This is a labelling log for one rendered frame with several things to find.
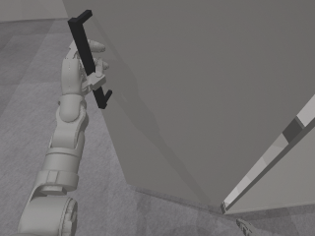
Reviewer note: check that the robot left hand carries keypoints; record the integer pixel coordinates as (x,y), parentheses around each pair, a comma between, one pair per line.
(73,72)

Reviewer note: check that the fridge door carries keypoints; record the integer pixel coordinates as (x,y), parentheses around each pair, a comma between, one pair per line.
(200,88)

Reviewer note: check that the handle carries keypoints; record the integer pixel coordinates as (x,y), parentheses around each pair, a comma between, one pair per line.
(80,38)

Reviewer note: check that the robot left upper arm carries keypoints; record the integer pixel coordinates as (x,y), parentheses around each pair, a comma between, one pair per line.
(49,216)

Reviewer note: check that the left robot forearm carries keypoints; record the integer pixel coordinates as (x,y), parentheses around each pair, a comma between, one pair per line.
(59,171)

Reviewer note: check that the robot right hand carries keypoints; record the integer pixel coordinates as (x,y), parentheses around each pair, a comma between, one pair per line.
(247,228)

